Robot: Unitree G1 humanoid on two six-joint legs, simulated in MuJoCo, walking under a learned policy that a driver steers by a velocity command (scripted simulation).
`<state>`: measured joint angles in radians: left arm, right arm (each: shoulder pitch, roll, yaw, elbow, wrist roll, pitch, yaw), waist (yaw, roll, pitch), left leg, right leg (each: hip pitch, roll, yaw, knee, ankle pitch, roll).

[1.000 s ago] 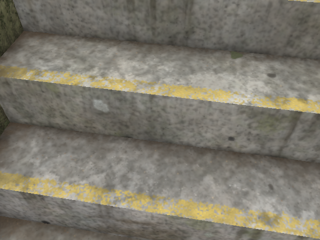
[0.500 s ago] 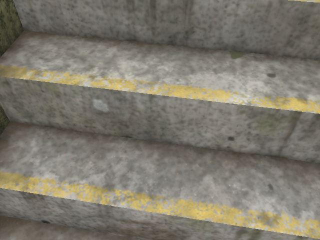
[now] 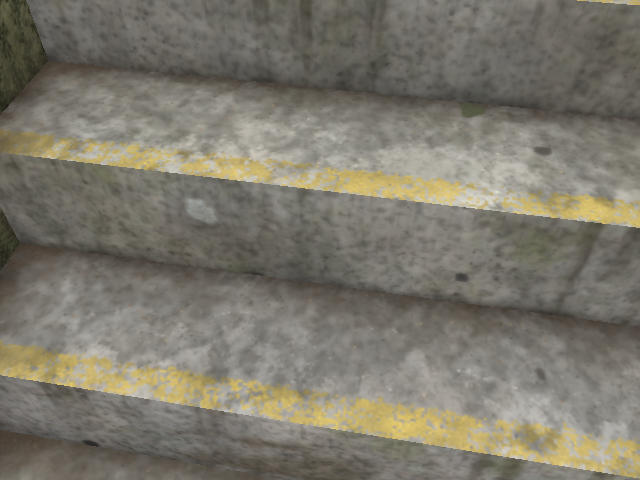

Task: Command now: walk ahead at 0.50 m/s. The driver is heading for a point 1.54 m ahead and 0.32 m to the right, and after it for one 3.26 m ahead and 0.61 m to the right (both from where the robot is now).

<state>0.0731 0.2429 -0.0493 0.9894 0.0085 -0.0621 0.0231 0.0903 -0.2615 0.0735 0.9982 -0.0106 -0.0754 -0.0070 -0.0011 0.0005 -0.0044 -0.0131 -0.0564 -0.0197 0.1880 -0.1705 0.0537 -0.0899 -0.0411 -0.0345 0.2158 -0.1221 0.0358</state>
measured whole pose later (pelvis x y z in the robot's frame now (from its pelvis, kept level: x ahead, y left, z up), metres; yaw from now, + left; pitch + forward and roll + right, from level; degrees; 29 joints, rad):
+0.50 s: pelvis +0.00 +0.00 +0.00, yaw +0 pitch +0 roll +0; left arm 0.07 0.24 -0.05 0.99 0.01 -0.06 0.02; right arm 0.09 -0.26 0.07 1.00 -0.01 -0.08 -0.01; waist 0.00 0.00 0.00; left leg -0.01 -0.05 -0.02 0.19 -0.17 0.05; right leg -0.09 -0.04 -0.03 0.21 -0.12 0.03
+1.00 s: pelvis +0.00 +0.00 +0.00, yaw +0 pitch +0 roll +0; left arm 0.07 0.24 -0.05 0.99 0.01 -0.06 0.02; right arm 0.09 -0.26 0.07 1.00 -0.01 -0.07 -0.01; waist 0.00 0.00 0.00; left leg -0.01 -0.05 -0.02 0.19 -0.17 0.04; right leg -0.09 -0.04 -0.03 0.21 -0.12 0.03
